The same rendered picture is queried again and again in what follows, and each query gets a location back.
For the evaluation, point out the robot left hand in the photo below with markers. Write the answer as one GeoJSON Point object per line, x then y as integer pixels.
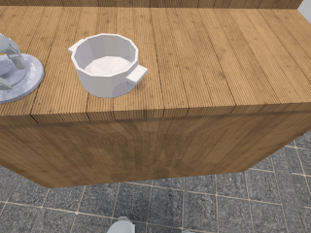
{"type": "Point", "coordinates": [8, 46]}

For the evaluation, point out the table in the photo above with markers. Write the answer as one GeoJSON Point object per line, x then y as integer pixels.
{"type": "Point", "coordinates": [228, 84]}

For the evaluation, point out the left robot thigh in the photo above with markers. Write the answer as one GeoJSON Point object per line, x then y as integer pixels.
{"type": "Point", "coordinates": [122, 226]}

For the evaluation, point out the left robot shin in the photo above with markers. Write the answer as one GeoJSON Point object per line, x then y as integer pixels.
{"type": "Point", "coordinates": [123, 218]}

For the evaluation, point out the lid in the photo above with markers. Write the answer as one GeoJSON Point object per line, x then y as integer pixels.
{"type": "Point", "coordinates": [22, 81]}

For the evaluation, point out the pot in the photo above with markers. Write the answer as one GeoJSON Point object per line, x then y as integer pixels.
{"type": "Point", "coordinates": [107, 64]}

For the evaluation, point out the knob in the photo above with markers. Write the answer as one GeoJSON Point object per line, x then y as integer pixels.
{"type": "Point", "coordinates": [6, 69]}

